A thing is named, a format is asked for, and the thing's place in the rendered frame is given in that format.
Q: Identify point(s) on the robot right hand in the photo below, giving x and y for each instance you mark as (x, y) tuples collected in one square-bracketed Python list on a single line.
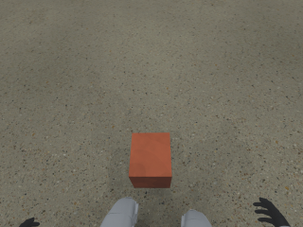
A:
[(276, 218)]

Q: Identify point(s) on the robot thigh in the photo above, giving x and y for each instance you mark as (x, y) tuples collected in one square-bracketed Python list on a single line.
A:
[(194, 219), (123, 214)]

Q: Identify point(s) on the carton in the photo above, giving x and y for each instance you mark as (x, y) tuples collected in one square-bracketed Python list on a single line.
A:
[(150, 160)]

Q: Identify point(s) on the robot left hand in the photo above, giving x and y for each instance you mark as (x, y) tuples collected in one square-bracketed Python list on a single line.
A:
[(30, 223)]

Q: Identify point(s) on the left robot thigh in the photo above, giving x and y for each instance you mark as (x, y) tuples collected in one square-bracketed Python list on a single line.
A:
[(123, 214)]

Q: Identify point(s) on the right robot thigh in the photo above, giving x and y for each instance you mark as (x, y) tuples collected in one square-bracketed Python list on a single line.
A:
[(194, 219)]

